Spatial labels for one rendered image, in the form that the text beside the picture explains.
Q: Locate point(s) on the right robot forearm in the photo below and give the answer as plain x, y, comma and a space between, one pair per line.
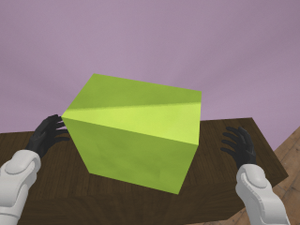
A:
263, 206

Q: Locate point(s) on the left robot hand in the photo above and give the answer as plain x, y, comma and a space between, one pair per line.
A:
44, 135

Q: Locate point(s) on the left robot forearm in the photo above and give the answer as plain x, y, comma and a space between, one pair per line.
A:
16, 177

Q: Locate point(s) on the right robot hand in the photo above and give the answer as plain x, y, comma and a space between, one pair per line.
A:
244, 149

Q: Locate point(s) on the carton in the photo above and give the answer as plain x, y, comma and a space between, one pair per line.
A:
138, 132

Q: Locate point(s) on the pedestal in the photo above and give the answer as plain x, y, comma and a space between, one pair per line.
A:
66, 193

